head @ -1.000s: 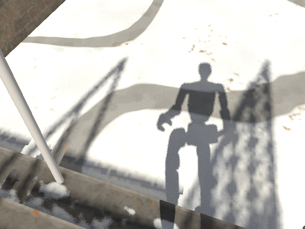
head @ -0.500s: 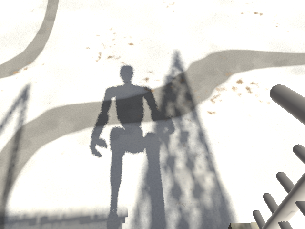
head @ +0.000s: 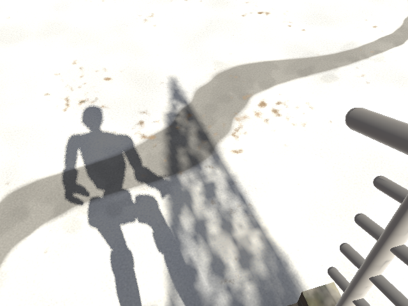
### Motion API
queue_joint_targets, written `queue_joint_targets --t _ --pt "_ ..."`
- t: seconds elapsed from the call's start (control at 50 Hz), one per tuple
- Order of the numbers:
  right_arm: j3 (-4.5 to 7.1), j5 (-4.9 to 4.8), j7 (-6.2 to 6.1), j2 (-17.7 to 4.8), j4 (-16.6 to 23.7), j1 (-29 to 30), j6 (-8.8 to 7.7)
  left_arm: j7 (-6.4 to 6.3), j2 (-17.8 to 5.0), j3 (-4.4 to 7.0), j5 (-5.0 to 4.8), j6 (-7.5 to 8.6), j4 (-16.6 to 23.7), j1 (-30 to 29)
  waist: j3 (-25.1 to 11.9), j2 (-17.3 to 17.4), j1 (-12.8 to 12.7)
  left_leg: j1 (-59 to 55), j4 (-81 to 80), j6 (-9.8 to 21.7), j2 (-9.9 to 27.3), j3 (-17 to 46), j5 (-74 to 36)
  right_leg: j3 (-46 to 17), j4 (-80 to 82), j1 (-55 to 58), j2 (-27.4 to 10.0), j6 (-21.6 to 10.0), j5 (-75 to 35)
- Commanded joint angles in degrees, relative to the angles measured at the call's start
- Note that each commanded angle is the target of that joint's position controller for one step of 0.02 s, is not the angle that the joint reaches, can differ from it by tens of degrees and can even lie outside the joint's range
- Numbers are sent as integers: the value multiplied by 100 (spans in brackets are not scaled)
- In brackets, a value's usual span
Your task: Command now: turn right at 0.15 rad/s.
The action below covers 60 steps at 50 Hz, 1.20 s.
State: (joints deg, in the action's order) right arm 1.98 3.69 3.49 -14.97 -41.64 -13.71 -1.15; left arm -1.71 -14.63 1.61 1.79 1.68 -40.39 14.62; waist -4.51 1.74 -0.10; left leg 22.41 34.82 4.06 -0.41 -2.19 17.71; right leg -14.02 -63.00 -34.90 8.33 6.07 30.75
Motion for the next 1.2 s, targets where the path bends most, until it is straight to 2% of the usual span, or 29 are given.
queue_joint_targets --t 0.02,0.06,0.12,0.16,0.18,0.22,0.26,0.34,0.36,0.42,0.46,0.5,0.52,0.6,0.64,0.7,0.84,0.88,0.92,0.94,0.96,0.98,1.0,1.02,1.04,1.08,1.12,1.16,1.2 --pt "127 -144 145 -308 287 -4 -107 -206 -566 230 138 -17 55 305 -306 310 -159 -1791 -925 1549 1770 2154 -5355 197 -1961 -2086 48 189 -464" --pt "24 -217 275 -60 228 273 -140 35 -491 228 330 4 -292 989 -256 368 -488 -814 -1202 964 1165 1435 -3170 447 -2363 -1544 -178 150 -1129" --pt "2 -375 247 -71 185 701 -249 460 -238 164 180 64 -511 945 24 192 -542 159 -1578 453 742 817 -642 898 -1302 -574 -663 177 -1708" --pt "512 -412 -16 -1391 -232 -461 -442 662 -629 276 257 -48 -521 713 381 599 91 70 -2466 619 990 1255 2068 1799 51 -208 -752 201 -956" --pt "570 -335 -130 -1488 -348 -699 -519 628 -655 256 252 -81 -269 82 432 605 368 -508 -2502 873 1401 1934 2560 1674 546 -524 -834 179 -777" --pt "428 -232 -278 -917 -355 -798 -629 447 -376 116 242 -56 -42 -442 291 601 615 -1640 -2435 1226 1935 2701 2699 1239 1403 -1029 -1005 -118 -898" --pt "315 -237 -293 -540 -130 -354 -667 382 -155 -38 245 9 1 -494 281 545 593 -1746 -2460 1339 1936 2658 2434 1306 1652 -850 -1005 -439 -954" --pt "376 -255 -351 -616 -170 -451 -748 511 -23 -136 256 193 37 -561 489 513 719 -1470 -2316 1339 1570 2193 2113 1754 2063 -196 -937 -681 -927" --pt "358 -440 -237 -735 -502 -853 -263 431 -362 154 -190 -30 60 -1060 518 267 653 -1422 -2280 834 1164 1672 1396 1561 2731 338 -970 -780 -1508" --pt "359 -517 -235 -684 -354 -391 110 400 -196 113 -101 -289 -111 -520 690 792 214 -504 -2141 677 988 1264 1151 2014 2847 1652 -687 -827 -1312" --pt "291 -411 -340 -515 -308 -53 168 279 -188 176 -86 -258 -634 564 941 214 -364 1162 -1383 540 721 863 1481 2084 3273 3571 -704 -880 -1182" --pt "123 -182 -357 167 283 677 77 100 -1024 391 -106 -29 -1034 1853 809 -1738 -883 3354 1780 161 -348 127 1655 -1199 4524 4736 -2817 -1560 552" --pt "237 -72 -359 -228 426 887 14 64 -1112 439 -159 3 -1134 1891 1012 -1158 -909 3781 2272 243 -204 892 1498 -1879 4638 4268 -3254 -2078 781" --pt "433 -37 -176 -549 18 174 42 3 -541 329 -9 163 -946 517 785 -876 -164 2757 2594 29 186 1152 -281 -649 4440 3217 -2504 -1822 296" --pt "487 -70 -116 -495 -109 192 99 -8 -349 296 -122 294 -1209 701 743 -725 -7 2495 2017 -87 197 1721 -1903 6 3830 2893 -2092 -1610 -191" --pt "336 -75 23 -139 35 1036 195 -64 -424 343 -240 440 -1339 768 842 -623 6 1367 1389 -330 -58 1177 -3656 553 3425 1145 -1840 -1523 456" --pt "176 -397 84 -117 2 2052 202 -165 -677 381 73 253 -1334 1290 1657 -766 -728 516 38 -222 172 387 -3124 923 2355 947 -2032 -1419 1106" --pt "246 -320 -30 -219 -341 1236 229 -212 -792 427 66 250 -1519 1385 1592 -787 -487 -512 404 -40 83 -213 -2340 1282 1205 904 -2213 -1429 -89" --pt "416 -162 -220 -464 -992 -740 183 -215 -998 501 118 175 -1853 1479 1066 -715 410 -1871 -914 400 168 71 -1091 1659 -1303 1487 -2270 -1479 -3357" --pt "552 -155 -256 -798 -1549 -2076 87 -164 -735 471 192 173 -1827 1086 547 618 1177 -3045 -1033 660 111 168 -1887 2077 -4727 642 -1496 -1335 -1302" --pt "411 -221 -153 -961 -1584 -2067 55 -44 147 257 265 221 -1543 799 929 1619 703 -3480 1213 431 241 763 -3949 1851 -7038 -2089 -929 -1314 1468" --pt "384 -528 -180 -1081 -1411 -2040 48 27 -90 212 78 396 -1042 984 -302 1930 502 -4457 969 782 628 2063 -4460 1347 -6339 -3009 -1075 -1235 766" --pt "489 -509 -237 -1307 -1398 -2130 59 74 -393 219 5 520 -826 608 -942 1890 721 -4513 -943 1688 1607 4150 -516 1214 -5218 -3346 -1096 -1009 444" --pt "431 -317 -259 -934 -1237 -1691 3 50 -653 295 116 485 -1060 104 106 411 599 -3295 -1345 1805 1732 4403 1222 839 -4121 -3030 -1638 -896 86" --pt "364 -198 -295 -722 -1105 -1154 -39 46 -652 322 184 397 -1143 -192 730 88 411 -2304 -1185 1784 1517 4651 1660 766 -3807 -2859 -1616 -836 340" --pt "200 -242 -428 -431 -1036 -964 -312 131 -456 263 144 226 -1043 -809 1320 -373 31 -532 -1216 1645 1023 3970 961 588 -1095 -1875 -1700 -399 -1491" --pt "303 -280 -515 -835 -1035 -949 -328 247 -315 166 451 110 -983 -1183 1142 134 48 -355 -1376 1680 653 3820 -541 992 -136 -1053 -1538 -241 -1802" --pt "308 -290 -465 -536 -1134 -1063 -468 208 -710 290 11 301 -825 -1554 1155 -126 202 -720 -643 1444 278 3258 -1830 1026 926 -1239 -1479 -311 -4062" --pt "202 -396 -387 -245 -1097 -871 -520 386 -174 130 173 486 -729 -1767 722 -200 410 229 -433 1088 -223 2597 -598 1322 2439 810 -1135 -535 -5763"
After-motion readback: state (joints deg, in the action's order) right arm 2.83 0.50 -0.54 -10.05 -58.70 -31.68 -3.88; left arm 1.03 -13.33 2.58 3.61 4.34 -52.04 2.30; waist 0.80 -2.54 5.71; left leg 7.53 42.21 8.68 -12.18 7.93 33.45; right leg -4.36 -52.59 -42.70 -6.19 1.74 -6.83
